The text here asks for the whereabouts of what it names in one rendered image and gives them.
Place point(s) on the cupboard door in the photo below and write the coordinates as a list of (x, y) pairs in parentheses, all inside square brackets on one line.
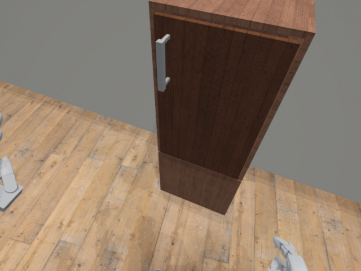
[(223, 82)]

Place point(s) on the right robot hand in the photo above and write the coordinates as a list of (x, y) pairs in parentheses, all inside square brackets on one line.
[(294, 261)]

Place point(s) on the handle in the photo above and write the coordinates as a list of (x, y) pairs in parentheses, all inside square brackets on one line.
[(162, 81)]

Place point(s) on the left robot hand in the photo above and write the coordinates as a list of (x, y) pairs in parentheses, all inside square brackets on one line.
[(9, 190)]

